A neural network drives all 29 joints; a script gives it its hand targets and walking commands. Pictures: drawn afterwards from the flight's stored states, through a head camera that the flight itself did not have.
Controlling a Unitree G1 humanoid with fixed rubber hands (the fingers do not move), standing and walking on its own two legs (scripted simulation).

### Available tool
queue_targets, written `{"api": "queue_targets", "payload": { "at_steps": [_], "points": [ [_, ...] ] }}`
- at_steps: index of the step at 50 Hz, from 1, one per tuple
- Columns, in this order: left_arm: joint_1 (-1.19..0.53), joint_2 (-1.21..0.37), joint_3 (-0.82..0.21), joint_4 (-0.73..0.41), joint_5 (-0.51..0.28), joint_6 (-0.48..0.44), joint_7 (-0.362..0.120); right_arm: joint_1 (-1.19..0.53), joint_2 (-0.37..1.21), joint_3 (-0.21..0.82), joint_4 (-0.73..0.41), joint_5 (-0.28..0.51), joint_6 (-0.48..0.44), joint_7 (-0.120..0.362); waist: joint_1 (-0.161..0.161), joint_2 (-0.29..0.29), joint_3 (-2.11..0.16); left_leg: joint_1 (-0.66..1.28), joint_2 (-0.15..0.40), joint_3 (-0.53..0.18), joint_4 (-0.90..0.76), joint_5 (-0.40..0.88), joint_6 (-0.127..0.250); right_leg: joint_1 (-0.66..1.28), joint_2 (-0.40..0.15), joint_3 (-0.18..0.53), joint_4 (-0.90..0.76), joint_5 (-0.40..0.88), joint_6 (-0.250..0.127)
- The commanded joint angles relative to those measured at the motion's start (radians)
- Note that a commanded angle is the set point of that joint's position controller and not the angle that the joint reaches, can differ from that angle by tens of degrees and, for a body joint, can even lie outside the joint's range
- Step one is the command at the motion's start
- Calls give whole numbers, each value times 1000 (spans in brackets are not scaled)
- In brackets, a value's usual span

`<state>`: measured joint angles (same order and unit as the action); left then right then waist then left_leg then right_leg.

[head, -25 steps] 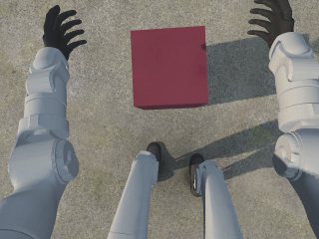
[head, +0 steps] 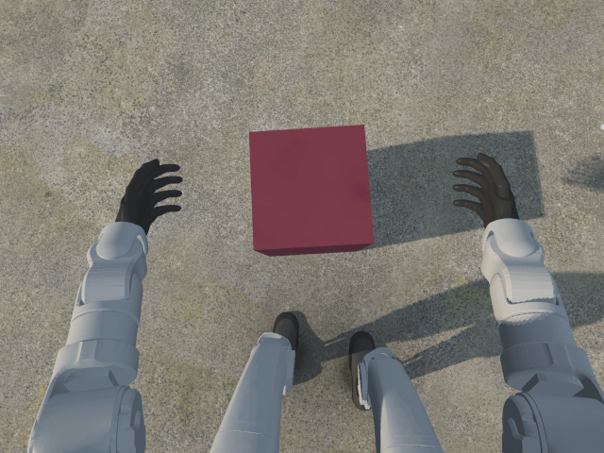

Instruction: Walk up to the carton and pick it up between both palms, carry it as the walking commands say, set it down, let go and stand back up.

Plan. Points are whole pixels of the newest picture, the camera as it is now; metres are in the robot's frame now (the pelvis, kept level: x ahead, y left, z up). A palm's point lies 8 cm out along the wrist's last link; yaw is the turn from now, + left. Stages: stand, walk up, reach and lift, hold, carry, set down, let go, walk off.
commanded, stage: let go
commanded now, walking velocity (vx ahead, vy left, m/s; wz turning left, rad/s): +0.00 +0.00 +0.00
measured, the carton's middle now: (310, 199) +0.50 +0.05 -0.56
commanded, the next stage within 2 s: stand in 0.96 s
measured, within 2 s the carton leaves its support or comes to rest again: neither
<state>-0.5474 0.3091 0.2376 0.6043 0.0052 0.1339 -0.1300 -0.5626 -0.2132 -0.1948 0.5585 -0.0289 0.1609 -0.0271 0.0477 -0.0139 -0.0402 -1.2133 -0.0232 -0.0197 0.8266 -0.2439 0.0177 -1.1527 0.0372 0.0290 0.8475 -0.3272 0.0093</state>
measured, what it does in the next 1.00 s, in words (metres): rises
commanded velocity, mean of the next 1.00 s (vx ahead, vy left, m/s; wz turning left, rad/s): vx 0.00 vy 0.00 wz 0.00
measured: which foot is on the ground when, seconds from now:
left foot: down 0.00-1.00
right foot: down 0.00-1.00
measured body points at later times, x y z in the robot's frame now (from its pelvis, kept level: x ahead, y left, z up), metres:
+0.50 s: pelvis +0.05 -0.01 +0.06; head +0.11 -0.01 +0.51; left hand +0.21 +0.22 -0.02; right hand +0.24 -0.24 -0.02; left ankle +0.05 +0.10 -0.67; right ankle +0.01 -0.12 -0.67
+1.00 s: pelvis +0.05 -0.01 +0.06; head +0.05 -0.01 +0.51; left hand +0.21 +0.23 -0.01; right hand +0.22 -0.25 -0.02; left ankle +0.05 +0.10 -0.67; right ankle +0.01 -0.12 -0.67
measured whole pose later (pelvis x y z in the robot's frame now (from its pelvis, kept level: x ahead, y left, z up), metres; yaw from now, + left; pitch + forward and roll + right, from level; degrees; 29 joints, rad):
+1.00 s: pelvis +0.05 -0.01 +0.06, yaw +0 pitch -4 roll +1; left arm 0.22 0.24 0.02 0.44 0.02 0.16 -0.03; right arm 0.23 -0.22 -0.02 0.49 -0.02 0.09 0.03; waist 0.01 -0.01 0.08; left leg -0.15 -0.02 -0.02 0.47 -0.25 0.00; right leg -0.09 0.03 0.04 0.48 -0.32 -0.01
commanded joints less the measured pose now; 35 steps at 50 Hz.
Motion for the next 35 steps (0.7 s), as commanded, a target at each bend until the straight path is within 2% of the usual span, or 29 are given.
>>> {"api": "queue_targets", "payload": {
  "at_steps": [1, 5, 10, 17, 21, 25, 28, 35],
  "points": [
    [48, 121, -3, -114, -20, -35, 1, 10, -100, -3, -112, 10, -38, 9, 17, 34, -802, 866, 15, -38, -19, 539, -21, 259, 14, -29, -106, 260, 18],
    [192, 68, -43, -104, -34, -71, 2, 159, -67, 26, -75, 8, -76, 23, 2, 26, -597, 843, 15, -39, -96, 410, -22, 349, 6, -21, -171, 192, 12],
    [369, 25, -82, -130, -36, -108, 20, 326, -54, 45, -83, -3, -117, 31, -1, 22, -442, 901, 12, -35, -173, 337, -21, 498, 4, -14, -247, 170, 9],
    [616, 1, -124, -224, -14, -141, 50, 569, -54, 74, -138, -2, -162, 38, -7, 9, -303, 1037, -2, -21, -283, 356, -21, 750, 1, 3, -358, 272, 10],
    [721, -17, -148, -274, -8, -140, 58, 691, -52, 94, -169, 8, -168, 49, -21, 8, -196, 1101, -12, -12, -339, 353, -25, 839, 1, 8, -409, 312, 4],
    [738, -9, -156, -286, -9, -113, 58, 734, -58, 124, -200, 17, -145, 63, -38, -12, -50, 1145, -20, 6, -392, 252, -23, 887, -12, 9, -472, 249, 7],
    [729, -1, -157, -288, -9, -86, 53, 738, -64, 141, -221, 20, -118, 77, -38, -18, 30, 1180, -26, 18, -411, 178, -21, 897, -24, 11, -504, 186, 7],
    [747, 4, -157, -271, 3, -27, 52, 761, -71, 146, -231, 13, -68, 89, -31, -5, 105, 1237, -33, 25, -419, 184, -17, 933, -24, 7, -512, 207, 9]
  ]
}}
